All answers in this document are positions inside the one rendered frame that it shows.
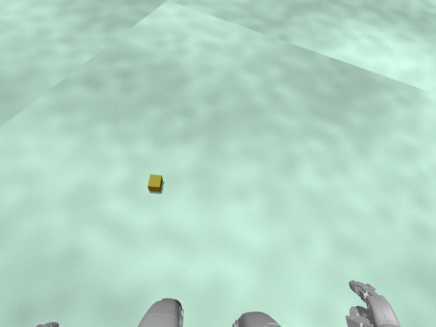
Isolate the right robot hand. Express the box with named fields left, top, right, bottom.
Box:
left=345, top=281, right=400, bottom=327

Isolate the small box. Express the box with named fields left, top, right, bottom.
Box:
left=148, top=174, right=163, bottom=192

